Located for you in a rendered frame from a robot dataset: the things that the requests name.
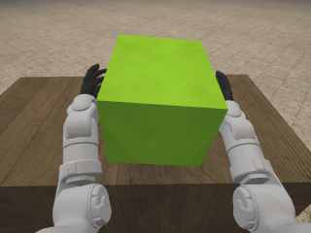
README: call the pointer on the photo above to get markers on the right robot hand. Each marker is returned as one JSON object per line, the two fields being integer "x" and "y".
{"x": 224, "y": 86}

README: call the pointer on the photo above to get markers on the pedestal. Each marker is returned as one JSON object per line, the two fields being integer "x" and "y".
{"x": 144, "y": 198}

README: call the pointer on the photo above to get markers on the robot right forearm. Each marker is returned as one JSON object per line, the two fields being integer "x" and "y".
{"x": 247, "y": 162}

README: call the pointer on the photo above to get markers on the robot left forearm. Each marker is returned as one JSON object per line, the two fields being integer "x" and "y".
{"x": 80, "y": 145}

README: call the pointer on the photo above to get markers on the carton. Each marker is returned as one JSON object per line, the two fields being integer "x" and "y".
{"x": 160, "y": 102}

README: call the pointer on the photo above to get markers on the left robot upper arm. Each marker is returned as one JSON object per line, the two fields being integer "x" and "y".
{"x": 80, "y": 209}

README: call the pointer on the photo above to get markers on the left robot hand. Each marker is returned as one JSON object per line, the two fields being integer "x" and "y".
{"x": 90, "y": 82}

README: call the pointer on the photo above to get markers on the right robot upper arm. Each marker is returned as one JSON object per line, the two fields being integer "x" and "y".
{"x": 266, "y": 208}

